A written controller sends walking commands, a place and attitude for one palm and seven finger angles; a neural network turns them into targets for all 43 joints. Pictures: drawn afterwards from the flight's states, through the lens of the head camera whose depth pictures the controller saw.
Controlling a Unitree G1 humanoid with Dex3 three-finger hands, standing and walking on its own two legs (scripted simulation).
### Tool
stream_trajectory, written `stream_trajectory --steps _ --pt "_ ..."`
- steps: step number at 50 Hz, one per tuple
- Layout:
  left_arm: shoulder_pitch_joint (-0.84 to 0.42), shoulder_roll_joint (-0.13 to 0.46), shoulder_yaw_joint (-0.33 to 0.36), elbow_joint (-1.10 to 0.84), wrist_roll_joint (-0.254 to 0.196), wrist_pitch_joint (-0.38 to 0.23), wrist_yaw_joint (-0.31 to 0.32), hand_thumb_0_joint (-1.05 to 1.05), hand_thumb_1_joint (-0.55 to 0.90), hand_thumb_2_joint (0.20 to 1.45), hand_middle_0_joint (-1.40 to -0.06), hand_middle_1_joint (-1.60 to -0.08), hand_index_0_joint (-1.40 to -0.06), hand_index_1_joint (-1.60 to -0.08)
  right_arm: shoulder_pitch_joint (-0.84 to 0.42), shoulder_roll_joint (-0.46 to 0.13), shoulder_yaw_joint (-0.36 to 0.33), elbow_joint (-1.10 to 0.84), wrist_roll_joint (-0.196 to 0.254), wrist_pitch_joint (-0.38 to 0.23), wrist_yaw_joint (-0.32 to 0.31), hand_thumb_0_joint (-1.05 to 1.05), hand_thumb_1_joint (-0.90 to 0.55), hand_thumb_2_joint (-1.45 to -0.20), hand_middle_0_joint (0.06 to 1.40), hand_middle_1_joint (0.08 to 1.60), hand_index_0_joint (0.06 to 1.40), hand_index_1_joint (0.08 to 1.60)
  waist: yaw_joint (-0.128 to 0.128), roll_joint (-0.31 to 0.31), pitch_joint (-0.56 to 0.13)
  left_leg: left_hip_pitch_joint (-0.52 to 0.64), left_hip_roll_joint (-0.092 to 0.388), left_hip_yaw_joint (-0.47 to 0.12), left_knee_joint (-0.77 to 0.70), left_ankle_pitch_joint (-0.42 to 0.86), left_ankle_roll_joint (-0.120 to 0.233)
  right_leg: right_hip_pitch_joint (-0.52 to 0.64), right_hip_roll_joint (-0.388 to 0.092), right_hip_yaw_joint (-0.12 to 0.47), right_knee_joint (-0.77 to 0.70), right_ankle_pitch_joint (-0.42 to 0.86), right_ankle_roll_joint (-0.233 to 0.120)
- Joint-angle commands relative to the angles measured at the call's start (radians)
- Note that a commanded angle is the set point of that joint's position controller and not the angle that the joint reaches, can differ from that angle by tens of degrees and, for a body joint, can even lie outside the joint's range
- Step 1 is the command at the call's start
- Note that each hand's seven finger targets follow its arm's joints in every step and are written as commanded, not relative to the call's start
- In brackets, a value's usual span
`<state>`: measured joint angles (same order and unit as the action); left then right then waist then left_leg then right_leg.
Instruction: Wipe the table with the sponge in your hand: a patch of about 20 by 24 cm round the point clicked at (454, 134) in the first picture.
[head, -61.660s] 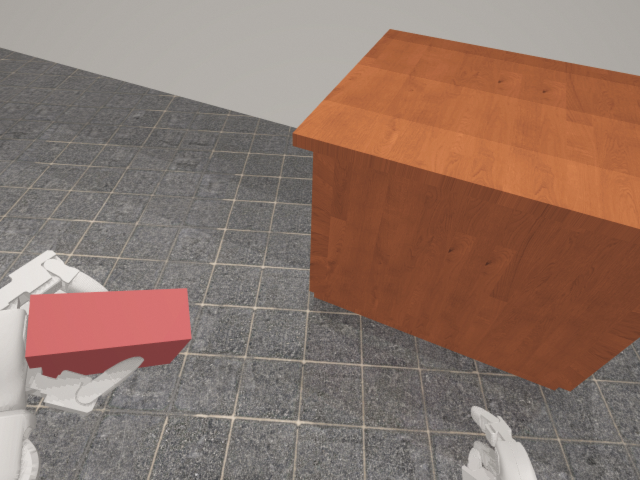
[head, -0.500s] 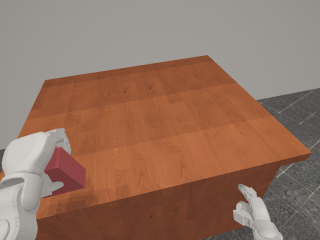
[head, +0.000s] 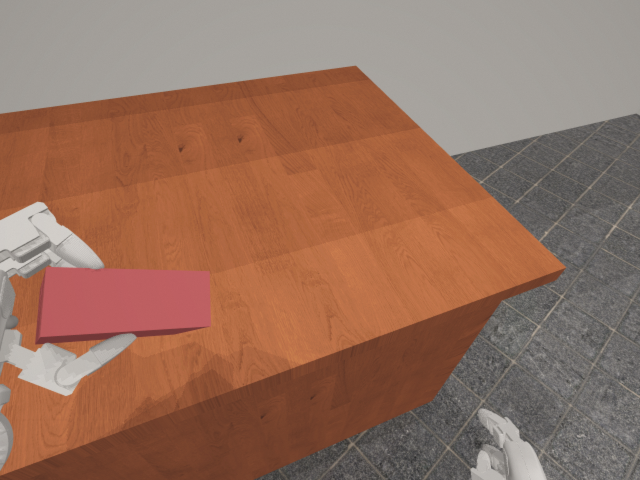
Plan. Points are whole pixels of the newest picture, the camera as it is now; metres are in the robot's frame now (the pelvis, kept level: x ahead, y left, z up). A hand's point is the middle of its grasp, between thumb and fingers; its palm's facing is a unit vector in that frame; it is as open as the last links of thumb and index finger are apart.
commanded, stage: step back with the hand held close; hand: left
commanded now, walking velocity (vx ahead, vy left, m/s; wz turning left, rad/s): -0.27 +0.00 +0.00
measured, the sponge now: (146, 306) +0.23 +0.18 +0.17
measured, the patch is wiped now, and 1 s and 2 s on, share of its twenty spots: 1.00 1.00 1.00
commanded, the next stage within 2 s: stop stepping back and stand still in 1.14 s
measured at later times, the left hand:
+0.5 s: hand out of the picture +0.16 +0.25 +0.22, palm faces +0.46 -0.80 -0.40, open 9.3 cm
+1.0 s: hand out of the picture +0.08 +0.21 +0.21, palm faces +0.35 -0.87 -0.36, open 9.3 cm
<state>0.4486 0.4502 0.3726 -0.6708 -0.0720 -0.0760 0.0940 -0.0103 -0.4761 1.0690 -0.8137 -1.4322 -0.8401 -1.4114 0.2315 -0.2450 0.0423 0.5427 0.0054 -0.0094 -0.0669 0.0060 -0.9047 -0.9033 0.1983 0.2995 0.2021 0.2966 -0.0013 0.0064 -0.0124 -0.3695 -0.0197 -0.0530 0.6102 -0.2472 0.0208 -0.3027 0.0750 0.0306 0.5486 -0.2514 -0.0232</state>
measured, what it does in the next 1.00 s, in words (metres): walks backwards: right foot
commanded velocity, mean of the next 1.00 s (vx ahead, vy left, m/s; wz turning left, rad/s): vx -0.34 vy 0.00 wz -0.01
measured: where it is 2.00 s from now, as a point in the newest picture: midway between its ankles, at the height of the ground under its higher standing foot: outside the picture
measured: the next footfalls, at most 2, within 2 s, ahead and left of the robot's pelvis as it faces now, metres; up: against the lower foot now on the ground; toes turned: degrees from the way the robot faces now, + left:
right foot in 0.92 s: -0.10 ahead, -0.14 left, +0.00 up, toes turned +0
left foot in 1.16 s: -0.16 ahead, +0.13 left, +0.00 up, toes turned +2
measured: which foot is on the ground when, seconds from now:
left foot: down 0.00-0.92, up 0.94-1.00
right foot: down 0.00-0.66, up 0.68-0.90, down 0.92-1.00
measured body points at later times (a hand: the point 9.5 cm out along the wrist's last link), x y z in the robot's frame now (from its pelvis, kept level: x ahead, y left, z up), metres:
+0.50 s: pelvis -0.04 +0.00 -0.01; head -0.04 +0.01 +0.44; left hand +0.13 +0.29 +0.24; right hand +0.16 -0.22 -0.07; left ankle +0.04 +0.10 -0.72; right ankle +0.02 -0.11 -0.73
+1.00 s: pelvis -0.14 -0.01 -0.01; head -0.14 +0.00 +0.44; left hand +0.06 +0.25 +0.23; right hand +0.02 -0.23 -0.09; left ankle -0.04 +0.10 -0.70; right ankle -0.14 -0.14 -0.73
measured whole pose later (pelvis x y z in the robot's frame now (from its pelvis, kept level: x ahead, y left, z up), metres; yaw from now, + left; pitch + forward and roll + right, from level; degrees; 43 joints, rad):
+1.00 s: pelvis -0.14 -0.01 -0.01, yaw -1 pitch -1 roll -4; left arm 0.37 0.38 0.35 -0.59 -0.04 -0.18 0.11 -0.01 -0.49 1.08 -0.82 -1.44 -0.84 -1.42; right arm 0.20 -0.18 0.03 0.63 0.02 -0.10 -0.03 0.01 -0.90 -0.90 0.20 0.30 0.20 0.30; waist -0.01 0.06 0.00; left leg -0.59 0.06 -0.04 0.93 -0.37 -0.03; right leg -0.26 0.06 -0.01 0.58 -0.30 0.00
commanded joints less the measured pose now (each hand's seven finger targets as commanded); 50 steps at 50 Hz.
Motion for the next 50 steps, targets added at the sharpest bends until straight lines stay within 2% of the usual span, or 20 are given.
stream_trajectory --steps 1,5,11,12,16,19,22,26,29,31,33,35,37,39,42,45,46,47,48,50 --pt "-0.002 0.152 0.172 -0.091 -0.021 -0.084 0.039 0.0 0.1 1.3 -1.2 -1.6 -1.2 -1.6 -0.115 -0.111 -0.064 -0.141 0.01 -0.054 -0.016 0.0 -0.9 -0.9 0.2 0.3 0.2 0.3 0.01 0.027 -0.188 0.056 0.131 -0.145 -0.071 0.135 0.033 0.012 -0.157 0.094 -0.058 0.254 -0.02" --pt "-0.029 0.132 0.137 -0.022 -0.018 -0.083 0.037 0.0 0.1 1.3 -1.2 -1.6 -1.2 -1.6 -0.11 -0.123 -0.078 -0.136 0.023 -0.066 -0.026 0.0 -0.9 -0.9 0.2 0.3 0.2 0.3 0.002 -0.024 -0.176 0.08 0.136 -0.141 -0.073 0.137 0.034 -0.032 -0.152 0.082 -0.055 0.225 -0.009" --pt "-0.075 0.153 0.134 -0.195 0.01 -0.116 0.047 0.0 0.1 1.3 -1.2 -1.6 -1.2 -1.6 -0.142 -0.131 -0.071 -0.144 0.007 -0.107 -0.024 0.0 -0.9 -0.9 0.2 0.3 0.2 0.3 0.021 0.127 -0.158 -0.042 0.17 -0.217 -0.22 -0.029 0.069 0.037 -0.084 0.033 0.035 0.069 0.017" --pt "-0.106 0.189 0.16 -0.256 0.021 -0.125 0.051 0.0 0.1 1.3 -1.2 -1.6 -1.2 -1.6 -0.153 -0.139 -0.075 -0.149 0.003 -0.114 -0.025 0.0 -0.9 -0.9 0.2 0.3 0.2 0.3 0.023 0.195 -0.157 -0.075 0.179 -0.234 -0.257 -0.089 0.078 0.069 -0.072 0.032 0.07 0.05 0.02" --pt "-0.092 0.159 0.177 -0.21 0.038 -0.142 0.048 0.0 0.1 1.3 -1.2 -1.6 -1.2 -1.6 -0.12 -0.136 -0.076 -0.13 -0.012 -0.131 -0.017 0.0 -0.9 -0.9 0.2 0.3 0.2 0.3 0.02 0.181 -0.118 -0.228 0.193 -0.241 -0.264 -0.266 0.103 0.167 -0.053 0.029 0.069 0.049 0.028" --pt "-0.101 0.142 0.172 -0.136 0.033 -0.142 0.044 0.0 0.1 1.3 -1.2 -1.6 -1.2 -1.6 -0.1 -0.127 -0.081 -0.127 -0.004 -0.122 -0.017 0.0 -0.9 -0.9 0.2 0.3 0.2 0.3 0.006 0.076 -0.109 -0.222 0.143 -0.181 -0.161 -0.35 0.075 0.103 -0.101 0.082 0.006 0.101 0.0" --pt "-0.116 0.124 0.128 -0.083 0.009 -0.132 0.047 0.0 0.1 1.3 -1.2 -1.6 -1.2 -1.6 -0.082 -0.111 -0.087 -0.1 0.004 -0.103 -0.014 0.0 -0.9 -0.9 0.2 0.3 0.2 0.3 -0.022 -0.057 -0.114 0.027 0.066 -0.084 0.134 -0.208 0.001 -0.195 -0.271 0.26 -0.171 0.038 -0.093" --pt "-0.159 0.128 0.096 -0.082 0.004 -0.12 0.052 0.0 0.1 1.3 -1.2 -1.6 -1.2 -1.6 -0.102 -0.097 -0.08 -0.127 0.018 -0.084 -0.01 0.0 -0.9 -0.9 0.2 0.3 0.2 0.3 -0.033 -0.123 -0.142 0.067 0.073 -0.049 0.193 -0.104 -0.006 -0.202 -0.331 0.233 -0.13 0.247 -0.094" --pt "-0.154 0.145 0.119 -0.136 0.009 -0.123 0.057 0.0 0.1 1.3 -1.2 -1.6 -1.2 -1.6 -0.137 -0.118 -0.078 -0.161 0.012 -0.075 -0.016 0.0 -0.9 -0.9 0.2 0.3 0.2 0.3 -0.015 0.013 -0.089 -0.015 0.134 -0.126 -0.025 -0.117 0.032 -0.182 -0.21 0.138 -0.017 0.167 -0.028" --pt "-0.151 0.161 0.155 -0.199 0.016 -0.137 0.064 0.0 0.1 1.3 -1.2 -1.6 -1.2 -1.6 -0.147 -0.118 -0.077 -0.172 0.01 -0.084 -0.015 0.0 -0.9 -0.9 0.2 0.3 0.2 0.3 -0.003 0.126 -0.091 -0.098 0.196 -0.189 -0.159 -0.31 0.063 -0.155 -0.127 0.063 0.072 -0.015 0.002" --pt "-0.156 0.157 0.18 -0.238 0.046 -0.15 0.065 0.0 0.1 1.3 -1.2 -1.6 -1.2 -1.6 -0.133 -0.129 -0.088 -0.163 -0.008 -0.105 -0.012 0.0 -0.9 -0.9 0.2 0.3 0.2 0.3 -0.006 0.295 -0.128 -0.218 0.33 -0.338 -0.379 -0.487 0.129 -0.024 -0.014 -0.004 0.41 -0.155 0.048" --pt "-0.209 0.157 0.177 -0.244 0.056 -0.151 0.068 0.0 0.1 1.3 -1.2 -1.6 -1.2 -1.6 -0.115 -0.104 -0.091 -0.132 -0.019 -0.131 -0.001 0.0 -0.9 -0.9 0.2 0.3 0.2 0.3 -0.006 0.246 -0.129 -0.173 0.355 -0.321 -0.361 -0.328 0.157 -0.104 -0.026 0.036 0.598 -0.191 0.055" --pt "-0.224 0.144 0.159 -0.266 0.035 -0.147 0.07 0.0 0.1 1.3 -1.2 -1.6 -1.2 -1.6 -0.105 -0.103 -0.097 -0.116 -0.008 -0.15 0.004 0.0 -0.9 -0.9 0.2 0.3 0.2 0.3 0.003 0.185 -0.172 0.028 0.319 -0.227 -0.284 -0.13 0.124 -0.188 -0.044 0.018 0.506 -0.232 0.051" --pt "-0.191 0.085 0.117 -0.201 0.029 -0.139 0.069 0.0 0.1 1.3 -1.2 -1.6 -1.2 -1.6 -0.098 -0.092 -0.089 -0.095 -0.004 -0.161 0.01 0.0 -0.9 -0.9 0.2 0.3 0.2 0.3 0.003 0.198 -0.16 0.062 0.294 -0.202 -0.29 -0.143 0.1 -0.167 -0.042 -0.002 0.361 -0.223 0.047" --pt "-0.17 0.084 0.107 -0.148 0.024 -0.133 0.062 0.0 0.1 1.3 -1.2 -1.6 -1.2 -1.6 -0.105 -0.094 -0.073 -0.082 -0.006 -0.171 0.01 0.0 -0.9 -0.9 0.2 0.3 0.2 0.3 -0.004 0.263 -0.149 0.074 0.275 -0.194 -0.288 -0.141 0.073 -0.084 -0.034 -0.009 0.124 -0.197 0.038" --pt "-0.166 0.091 0.108 -0.115 0.015 -0.152 0.05 0.0 0.1 1.3 -1.2 -1.6 -1.2 -1.6 -0.107 -0.088 -0.075 -0.081 -0.001 -0.161 0.014 0.0 -0.9 -0.9 0.2 0.3 0.2 0.3 0.005 0.17 -0.195 0.078 0.231 -0.118 -0.114 -0.124 0.015 0.027 -0.079 -0.015 -0.173 0.009 0.003" --pt "-0.157 0.109 0.112 -0.118 0.014 -0.164 0.046 0.0 0.1 1.3 -1.2 -1.6 -1.2 -1.6 -0.102 -0.071 -0.075 -0.081 0.005 -0.154 0.017 0.0 -0.9 -0.9 0.2 0.3 0.2 0.3 0.003 0.029 -0.2 0.084 0.162 -0.044 0.081 -0.15 -0.018 0.002 -0.163 0.037 -0.273 0.11 -0.037" --pt "-0.124 0.163 0.143 -0.121 0.016 -0.175 0.051 0.0 0.1 1.3 -1.2 -1.6 -1.2 -1.6 -0.093 -0.054 -0.071 -0.074 0.009 -0.148 0.017 0.0 -0.9 -0.9 0.2 0.3 0.2 0.3 -0.002 -0.165 -0.21 0.048 0.06 0.049 0.359 -0.193 -0.064 -0.027 -0.321 0.173 -0.288 0.316 -0.114" --pt "-0.124 0.127 0.094 -0.138 0.011 -0.173 0.046 0.0 0.1 1.3 -1.2 -1.6 -1.2 -1.6 -0.131 -0.058 -0.09 -0.091 0.037 -0.141 0.008 0.0 -0.9 -0.9 0.2 0.3 0.2 0.3 0.018 -0.323 -0.165 -0.078 -0.01 0.05 0.645 -0.283 -0.074 -0.068 -0.425 0.247 -0.272 0.467 -0.18" --pt "-0.046 0.136 0.146 -0.143 0.006 -0.167 0.034 0.0 0.1 1.3 -1.2 -1.6 -1.2 -1.6 -0.168 -0.04 -0.077 -0.129 0.038 -0.13 0.011 0.0 -0.9 -0.9 0.2 0.3 0.2 0.3 0.011 -0.238 -0.127 -0.191 0.051 -0.057 0.778 -0.287 -0.062 -0.057 -0.433 0.19 -0.162 0.643 -0.191"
